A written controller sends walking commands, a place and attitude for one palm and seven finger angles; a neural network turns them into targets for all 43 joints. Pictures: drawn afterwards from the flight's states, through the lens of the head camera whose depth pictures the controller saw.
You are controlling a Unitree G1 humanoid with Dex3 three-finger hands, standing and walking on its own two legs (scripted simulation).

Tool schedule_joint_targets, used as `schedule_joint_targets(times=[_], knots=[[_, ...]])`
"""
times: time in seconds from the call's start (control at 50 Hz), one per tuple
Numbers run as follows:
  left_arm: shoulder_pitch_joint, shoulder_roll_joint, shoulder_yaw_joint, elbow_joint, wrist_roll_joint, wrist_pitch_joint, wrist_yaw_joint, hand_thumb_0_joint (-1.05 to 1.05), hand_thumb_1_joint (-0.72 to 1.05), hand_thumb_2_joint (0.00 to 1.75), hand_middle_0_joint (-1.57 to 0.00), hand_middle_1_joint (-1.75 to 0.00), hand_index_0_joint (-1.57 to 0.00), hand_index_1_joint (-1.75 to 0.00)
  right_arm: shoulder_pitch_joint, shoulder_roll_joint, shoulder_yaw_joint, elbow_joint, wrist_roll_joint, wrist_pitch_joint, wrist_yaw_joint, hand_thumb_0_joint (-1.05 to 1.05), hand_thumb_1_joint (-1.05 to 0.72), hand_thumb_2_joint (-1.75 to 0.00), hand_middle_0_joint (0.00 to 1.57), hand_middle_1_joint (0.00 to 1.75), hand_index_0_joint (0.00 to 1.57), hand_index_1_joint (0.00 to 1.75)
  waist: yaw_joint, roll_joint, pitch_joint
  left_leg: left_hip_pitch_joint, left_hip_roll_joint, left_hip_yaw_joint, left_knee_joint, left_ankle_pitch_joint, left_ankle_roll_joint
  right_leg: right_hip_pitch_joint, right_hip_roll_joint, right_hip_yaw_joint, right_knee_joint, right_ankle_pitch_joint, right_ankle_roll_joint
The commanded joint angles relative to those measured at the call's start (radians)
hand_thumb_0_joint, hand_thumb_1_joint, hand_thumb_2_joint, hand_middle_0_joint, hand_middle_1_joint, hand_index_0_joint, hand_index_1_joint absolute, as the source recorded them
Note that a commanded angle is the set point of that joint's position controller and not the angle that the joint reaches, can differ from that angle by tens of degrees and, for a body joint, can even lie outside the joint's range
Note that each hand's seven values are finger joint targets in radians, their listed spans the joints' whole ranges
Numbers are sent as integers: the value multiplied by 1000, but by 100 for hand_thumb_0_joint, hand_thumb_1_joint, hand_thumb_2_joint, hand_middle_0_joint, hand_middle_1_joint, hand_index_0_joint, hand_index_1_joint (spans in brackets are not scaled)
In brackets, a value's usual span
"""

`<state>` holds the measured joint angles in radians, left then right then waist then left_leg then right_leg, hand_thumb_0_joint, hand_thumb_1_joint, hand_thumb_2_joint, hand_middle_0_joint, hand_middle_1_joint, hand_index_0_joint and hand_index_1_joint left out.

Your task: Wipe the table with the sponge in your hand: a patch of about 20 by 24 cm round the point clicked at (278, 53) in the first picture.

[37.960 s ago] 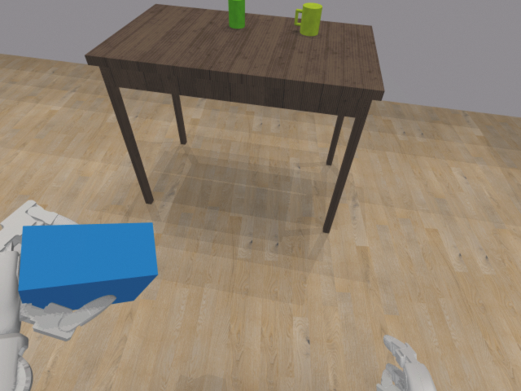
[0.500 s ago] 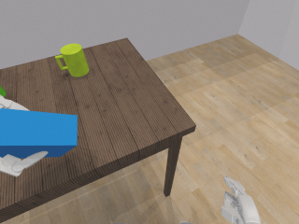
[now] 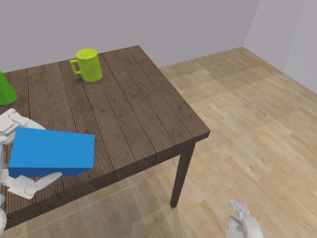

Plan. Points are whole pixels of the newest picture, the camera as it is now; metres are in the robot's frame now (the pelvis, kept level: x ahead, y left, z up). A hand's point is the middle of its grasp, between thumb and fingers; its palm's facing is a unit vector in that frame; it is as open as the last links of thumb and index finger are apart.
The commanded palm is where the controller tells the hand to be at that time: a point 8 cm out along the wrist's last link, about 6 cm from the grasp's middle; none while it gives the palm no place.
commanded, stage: come to a stop and stand still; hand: left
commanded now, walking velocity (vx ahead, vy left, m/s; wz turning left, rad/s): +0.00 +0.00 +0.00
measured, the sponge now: (62, 156) +0.24 +0.21 +0.14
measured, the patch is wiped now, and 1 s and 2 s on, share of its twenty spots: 0.00 0.00 0.00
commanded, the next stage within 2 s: look again from close up in 0.14 s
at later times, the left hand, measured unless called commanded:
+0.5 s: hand (38, 154) +0.23 +0.25 +0.16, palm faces +0.38 -0.83 -0.40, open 10.4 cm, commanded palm +0.18 +0.28 +0.18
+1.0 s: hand (47, 151) +0.24 +0.24 +0.15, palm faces +0.30 -0.86 -0.41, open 10.5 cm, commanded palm +0.18 +0.28 +0.18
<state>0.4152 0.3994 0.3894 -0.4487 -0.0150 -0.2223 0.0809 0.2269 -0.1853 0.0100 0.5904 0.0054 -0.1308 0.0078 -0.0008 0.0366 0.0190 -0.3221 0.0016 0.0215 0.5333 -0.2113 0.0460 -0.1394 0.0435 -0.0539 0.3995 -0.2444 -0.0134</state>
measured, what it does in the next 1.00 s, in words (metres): stands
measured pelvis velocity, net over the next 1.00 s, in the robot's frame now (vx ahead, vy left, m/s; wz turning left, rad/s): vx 0.01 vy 0.01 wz -0.04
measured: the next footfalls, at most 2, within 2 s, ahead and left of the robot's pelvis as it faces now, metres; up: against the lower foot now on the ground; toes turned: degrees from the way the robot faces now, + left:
none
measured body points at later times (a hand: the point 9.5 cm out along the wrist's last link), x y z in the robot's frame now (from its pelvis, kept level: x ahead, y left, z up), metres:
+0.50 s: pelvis +0.02 +0.00 +0.00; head +0.02 +0.01 +0.45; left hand +0.21 +0.29 +0.18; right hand +0.19 -0.23 -0.07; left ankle +0.05 +0.08 -0.74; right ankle -0.02 -0.12 -0.74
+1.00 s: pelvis +0.01 +0.01 +0.00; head +0.03 +0.01 +0.45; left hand +0.22 +0.28 +0.18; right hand +0.18 -0.23 -0.07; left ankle +0.05 +0.08 -0.74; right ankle -0.02 -0.12 -0.74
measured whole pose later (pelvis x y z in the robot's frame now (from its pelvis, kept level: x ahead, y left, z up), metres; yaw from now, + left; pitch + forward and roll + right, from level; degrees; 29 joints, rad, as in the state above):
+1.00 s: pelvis +0.01 +0.01 +0.00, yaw -2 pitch +0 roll -1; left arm 0.43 0.36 0.34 -0.43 -0.04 -0.19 0.08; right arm 0.20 -0.22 -0.01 0.55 0.01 -0.13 0.02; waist 0.00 0.01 0.04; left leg -0.29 -0.03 0.07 0.48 -0.19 0.07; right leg -0.18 0.01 0.00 0.46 -0.28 0.00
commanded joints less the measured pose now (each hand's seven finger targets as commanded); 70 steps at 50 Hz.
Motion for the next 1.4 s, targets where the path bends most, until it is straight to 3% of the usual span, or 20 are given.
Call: schedule_joint_targets(times=[0.0, 0.02, 0.12, 0.16, 0.22, 0.32, 0.44, 0.58, 0.72, 0.74, 0.76, 0.78, 0.82, 0.88, 0.98, 1.02, 1.12, 1.22, 1.3, 1.38], knots=[[-91, 111, 68, -137, -33, -23, 19, 0, 10, 130, -120, -160, -120, -160, -94, -143, -65, -160, 17, -41, -35, 0, -90, -90, 20, 30, 20, 30, -4, -158, -74, 136, 26, -62, -4, -30, -22, -140, -172, 192, -145, -8, -78], [-96, 127, 74, -169, -29, -24, 25, 0, 10, 130, -120, -160, -120, -160, -112, -141, -58, -152, 17, -43, -38, 0, -90, -90, 20, 30, 20, 30, -4, -65, -89, 165, 37, -62, -38, 3, -18, -144, -157, 168, -119, 13, -67], [-211, 176, 67, -364, -6, -41, 51, 0, 10, 130, -120, -160, -120, -160, -147, -146, -46, -159, 10, -62, -49, 0, -90, -90, 20, 30, 20, 30, 15, 142, -123, 165, 114, -180, -216, -21, 7, -48, -61, 68, 25, 43, -9], [-190, 155, 55, -373, -4, -45, 58, 0, 10, 130, -120, -160, -120, -160, -126, -145, -53, -166, 6, -70, -49, 0, -90, -90, 20, 30, 20, 30, 21, 161, -119, 146, 127, -201, -227, -10, 12, -16, -51, 62, 21, 45, -11], [-114, 180, 103, -309, -3, -44, 65, 0, 10, 130, -120, -160, -120, -160, -110, -138, -55, -153, 11, -68, -45, 0, -90, -90, 20, 30, 20, 30, 21, 123, -132, 129, 107, -159, -192, 30, -1, 25, -65, 63, -26, 80, -15], [1, 113, 82, -181, -17, -36, 52, 0, 10, 130, -120, -160, -120, -160, -100, -137, -60, -151, 18, -42, -40, 0, -90, -90, 20, 30, 20, 30, 11, 52, -125, 146, 94, -128, -165, 91, -15, 8, -72, 69, -50, 122, -18], [-41, 91, 41, -173, -22, -16, 43, 0, 10, 130, -120, -160, -120, -160, -103, -143, -56, -158, 15, -15, -41, 0, -90, -90, 20, 30, 20, 30, 9, -28, -116, 129, 85, -104, -140, 92, -4, 12, -91, 90, -71, 166, -15], [-160, 141, 48, -313, -14, -22, 60, 0, 10, 130, -120, -160, -120, -160, -126, -142, -54, -164, 12, -29, -49, 0, -90, -90, 20, 30, 20, 30, 17, 63, -128, 156, 84, -117, -148, 97, 8, 20, -89, 92, -44, 161, -16], [-41, 137, 79, -254, -21, -16, 65, 0, 10, 130, -120, -160, -120, -160, -124, -133, -56, -158, 21, -22, -46, 0, -90, -90, 20, 30, 20, 30, 18, 69, -141, 174, 87, -110, -112, 206, -1, 21, -99, 92, -43, 206, -18], [-1054, 896, 622, -487, 104, -122, 56, 0, 10, 130, -120, -160, -120, -160, -34, -169, -57, -158, -43, -59, -40, 0, -90, -90, 20, 30, 20, 30, 50, -104, 37, 36, 70, -60, 30, 254, -2, -197, -156, 159, -132, 371, 23], [-489, 305, 233, 113, 25, -79, 16, 0, 10, 130, -120, -160, -120, -160, -96, -52, -4, -88, -11, -58, -44, 0, -90, -90, 20, 30, 20, 30, 16, -100, -146, 165, 16, -64, -59, 347, -13, -98, -173, 162, -17, 393, -53], [-215, 238, 202, 66, -13, -82, 18, 0, 10, 130, -120, -160, -120, -160, -68, -137, -61, -147, -3, -63, -43, 0, -90, -90, 20, 30, 20, 30, 55, -33, -149, 212, 55, -68, -40, 398, -25, -53, -142, 206, -39, 461, -20], [-67, 51, 25, 24, -44, -61, 0, 0, 10, 130, -120, -160, -120, -160, -70, -145, -75, -148, 24, -63, -22, 0, -90, -90, 20, 30, 20, 30, 35, 152, -270, 308, 74, -68, -67, 480, -1, -19, -114, 125, 66, 340, -13], [-11, 80, 1, -199, -37, -57, -1, 0, 10, 130, -120, -160, -120, -160, -84, -157, -72, -189, 15, -50, 14, 0, -90, -90, 20, 30, 20, 30, 39, 69, -255, 239, 128, -113, -88, 473, 13, -20, -91, 81, 63, 183, 9], [-8, 175, 108, -252, -37, -47, 34, 0, 10, 130, -120, -160, -120, -160, -121, -149, -57, -213, 13, -45, -23, 0, -90, -90, 20, 30, 20, 30, 26, -105, -167, 124, 86, -99, -124, 135, -7, -22, -101, 92, -16, 83, -6], [-89, 270, 195, -293, -36, -59, 51, 0, 10, 130, -120, -160, -120, -160, -139, -150, -51, -202, 8, -38, -48, 0, -90, -90, 20, 30, 20, 30, 21, -55, -123, 117, 73, -104, -140, 21, -10, -69, -106, 108, -44, 6, -14], [-223, 213, 126, -280, -23, -73, 47, 0, 10, 130, -120, -160, -120, -160, -131, -141, -40, -185, 3, -56, -63, 0, -90, -90, 20, 30, 20, 30, 15, 163, -71, 59, 101, -144, -239, -215, 3, -41, -67, 90, -20, -64, -14], [-156, 74, 0, -198, -9, -65, 37, 0, 10, 130, -120, -160, -120, -160, -117, -139, -41, -161, 5, -85, -43, 0, -90, -90, 20, 30, 20, 30, 16, 73, -93, 106, 79, -120, -225, -215, -5, -39, -63, 101, -81, -42, -13], [-119, 70, -12, -163, 0, -44, 39, 0, 10, 130, -120, -160, -120, -160, -112, -147, -43, -156, -4, -74, -37, 0, -90, -90, 20, 30, 20, 30, 18, -7, -69, 110, 66, -113, -208, -145, -15, -69, -70, 117, -124, -36, -13], [-129, 117, 41, -177, -6, -38, 42, 0, 10, 130, -120, -160, -120, -160, -122, -145, -40, -160, -5, -53, -44, 0, -90, -90, 20, 30, 20, 30, 18, 7, -79, 109, 60, -113, -216, -76, -22, -44, -60, 94, -109, 4, -10]])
